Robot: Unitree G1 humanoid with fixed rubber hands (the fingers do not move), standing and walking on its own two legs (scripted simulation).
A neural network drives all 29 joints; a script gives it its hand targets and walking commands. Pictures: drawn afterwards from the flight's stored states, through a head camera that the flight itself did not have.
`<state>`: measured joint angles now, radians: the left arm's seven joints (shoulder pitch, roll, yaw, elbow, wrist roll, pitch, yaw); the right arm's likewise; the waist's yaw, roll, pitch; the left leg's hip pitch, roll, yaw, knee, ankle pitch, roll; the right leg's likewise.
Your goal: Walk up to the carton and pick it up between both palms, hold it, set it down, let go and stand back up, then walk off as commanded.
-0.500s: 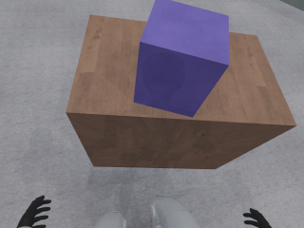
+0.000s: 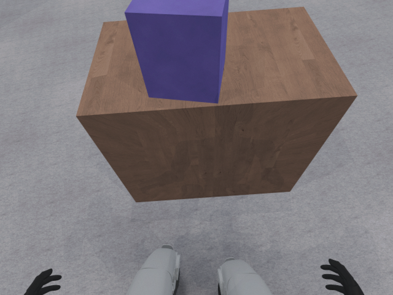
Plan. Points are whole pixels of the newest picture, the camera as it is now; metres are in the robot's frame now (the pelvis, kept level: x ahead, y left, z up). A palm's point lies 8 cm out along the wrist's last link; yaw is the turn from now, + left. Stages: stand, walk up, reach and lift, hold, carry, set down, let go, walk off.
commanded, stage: walk off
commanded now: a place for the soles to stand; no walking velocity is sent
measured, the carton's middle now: (185, 41) +0.71 +0.04 +0.08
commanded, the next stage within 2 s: none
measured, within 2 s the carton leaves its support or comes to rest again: neither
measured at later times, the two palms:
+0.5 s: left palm out of the picture -0.04 +0.33 -0.07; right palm out of the picture -0.09 -0.32 -0.07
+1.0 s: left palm out of the picture -0.33 +0.37 -0.06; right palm out of the picture -0.23 -0.29 -0.04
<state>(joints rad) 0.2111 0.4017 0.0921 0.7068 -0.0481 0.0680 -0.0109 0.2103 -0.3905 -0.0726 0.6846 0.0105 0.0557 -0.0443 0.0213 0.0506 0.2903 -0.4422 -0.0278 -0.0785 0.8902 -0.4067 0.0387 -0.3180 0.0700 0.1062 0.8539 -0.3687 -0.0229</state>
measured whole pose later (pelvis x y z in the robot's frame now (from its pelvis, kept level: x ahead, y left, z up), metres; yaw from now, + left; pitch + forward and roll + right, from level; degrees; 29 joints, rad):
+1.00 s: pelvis -0.35 +0.03 +0.03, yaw +0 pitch -9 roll -1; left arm 0.39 0.41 0.13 0.79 -0.05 0.08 -0.01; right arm 0.29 -0.44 -0.08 0.72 0.00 0.05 -0.01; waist 0.05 0.04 0.03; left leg -0.53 -0.09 -0.09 1.25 -0.38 -0.04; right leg -0.07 0.08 0.03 0.59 -0.39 -0.07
